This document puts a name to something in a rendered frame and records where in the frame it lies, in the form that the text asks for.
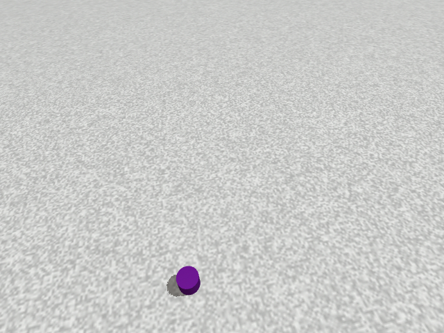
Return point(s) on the tin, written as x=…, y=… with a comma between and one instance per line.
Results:
x=188, y=280

